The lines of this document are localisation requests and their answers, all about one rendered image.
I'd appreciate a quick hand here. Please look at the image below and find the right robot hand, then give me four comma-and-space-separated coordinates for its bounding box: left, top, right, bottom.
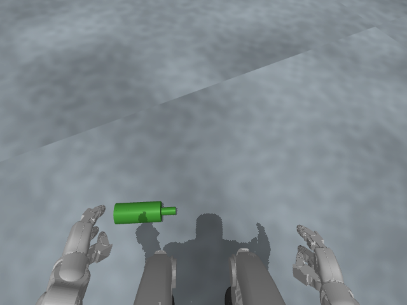
293, 225, 344, 292

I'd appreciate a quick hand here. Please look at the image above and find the bottle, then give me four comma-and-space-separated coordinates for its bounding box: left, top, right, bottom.
113, 201, 176, 224

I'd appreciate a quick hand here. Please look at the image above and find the right robot arm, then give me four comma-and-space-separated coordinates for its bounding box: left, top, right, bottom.
320, 282, 360, 305

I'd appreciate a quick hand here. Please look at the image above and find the left robot hand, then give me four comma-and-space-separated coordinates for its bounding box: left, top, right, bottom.
62, 205, 113, 265

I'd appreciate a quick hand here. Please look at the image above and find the left robot arm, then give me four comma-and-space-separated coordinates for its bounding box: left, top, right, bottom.
35, 253, 90, 305

